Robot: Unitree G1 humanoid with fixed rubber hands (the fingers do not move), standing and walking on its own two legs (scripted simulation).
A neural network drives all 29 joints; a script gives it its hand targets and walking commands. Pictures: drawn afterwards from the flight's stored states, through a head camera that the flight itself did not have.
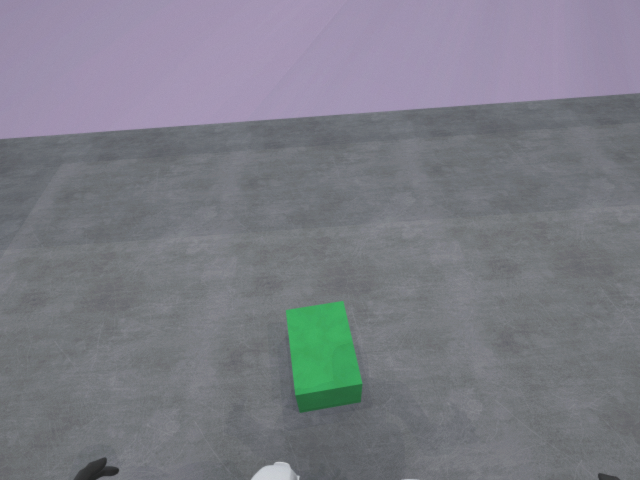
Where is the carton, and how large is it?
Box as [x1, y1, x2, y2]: [286, 301, 361, 412]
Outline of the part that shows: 342,301 286,310 295,395 300,412 360,401 361,379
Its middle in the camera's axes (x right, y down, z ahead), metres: +0.01 +0.37 +1.20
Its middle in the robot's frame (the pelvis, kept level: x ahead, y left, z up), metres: +0.59 +0.04 -0.66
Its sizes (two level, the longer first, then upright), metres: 0.270 0.186 0.145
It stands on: the floor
